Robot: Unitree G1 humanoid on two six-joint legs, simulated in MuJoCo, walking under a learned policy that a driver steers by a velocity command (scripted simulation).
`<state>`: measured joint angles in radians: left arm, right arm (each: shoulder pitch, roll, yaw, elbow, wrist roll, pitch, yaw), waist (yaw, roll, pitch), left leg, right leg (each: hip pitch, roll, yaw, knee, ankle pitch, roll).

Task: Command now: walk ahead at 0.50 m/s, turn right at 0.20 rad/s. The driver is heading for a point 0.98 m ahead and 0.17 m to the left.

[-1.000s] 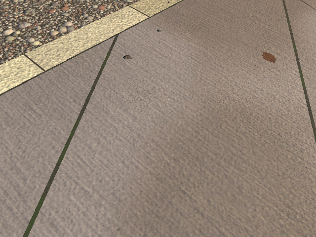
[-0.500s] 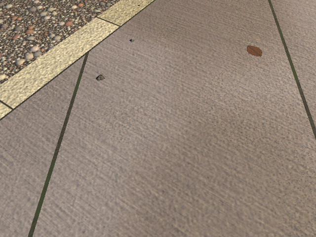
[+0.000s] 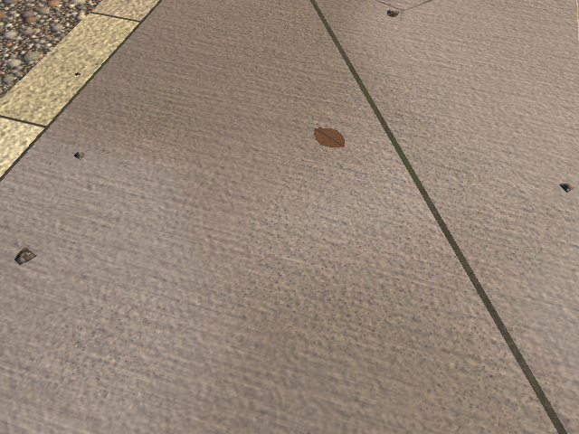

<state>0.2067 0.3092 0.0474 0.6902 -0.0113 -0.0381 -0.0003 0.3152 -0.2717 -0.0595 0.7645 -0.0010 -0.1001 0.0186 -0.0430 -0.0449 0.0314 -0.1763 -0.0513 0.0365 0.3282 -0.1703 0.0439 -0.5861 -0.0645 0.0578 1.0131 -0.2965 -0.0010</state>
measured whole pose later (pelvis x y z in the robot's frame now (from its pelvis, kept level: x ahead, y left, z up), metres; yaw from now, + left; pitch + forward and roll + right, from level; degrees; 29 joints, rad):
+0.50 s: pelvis +0.26 -0.07 +0.00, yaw +6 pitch +0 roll -1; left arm 0.31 0.27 0.06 0.79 0.02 -0.09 -0.01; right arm 0.23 -0.32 -0.06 0.76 0.03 -0.04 0.01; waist 0.04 0.06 0.02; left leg -0.66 0.09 -0.08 1.03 -0.15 -0.02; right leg -0.10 0.03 -0.14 0.29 -0.20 -0.05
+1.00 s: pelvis +0.44 -0.01 -0.01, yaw +23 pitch +3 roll -1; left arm 0.11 0.31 0.05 0.71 0.01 -0.01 0.04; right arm 0.19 -0.30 -0.07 0.63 0.01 0.01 -0.01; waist -0.02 -0.02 0.06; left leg -0.41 -0.11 -0.09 0.45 -0.09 0.09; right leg -0.59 -0.03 0.11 0.98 -0.35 0.08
